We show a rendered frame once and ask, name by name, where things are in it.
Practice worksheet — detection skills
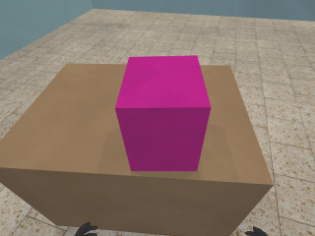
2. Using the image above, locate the robot right hand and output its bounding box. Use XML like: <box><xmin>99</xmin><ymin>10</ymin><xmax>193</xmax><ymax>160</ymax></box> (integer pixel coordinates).
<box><xmin>245</xmin><ymin>226</ymin><xmax>268</xmax><ymax>236</ymax></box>

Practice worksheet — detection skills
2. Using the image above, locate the carton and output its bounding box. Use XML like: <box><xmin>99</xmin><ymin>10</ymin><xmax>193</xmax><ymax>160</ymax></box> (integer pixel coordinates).
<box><xmin>115</xmin><ymin>55</ymin><xmax>212</xmax><ymax>171</ymax></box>

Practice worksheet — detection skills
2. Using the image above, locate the robot left hand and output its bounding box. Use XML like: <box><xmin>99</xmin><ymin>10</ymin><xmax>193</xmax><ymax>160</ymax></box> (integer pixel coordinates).
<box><xmin>74</xmin><ymin>222</ymin><xmax>97</xmax><ymax>236</ymax></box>

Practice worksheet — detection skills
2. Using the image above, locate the pedestal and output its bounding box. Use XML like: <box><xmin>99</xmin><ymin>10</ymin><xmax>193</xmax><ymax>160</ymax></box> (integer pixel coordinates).
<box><xmin>0</xmin><ymin>63</ymin><xmax>274</xmax><ymax>236</ymax></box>

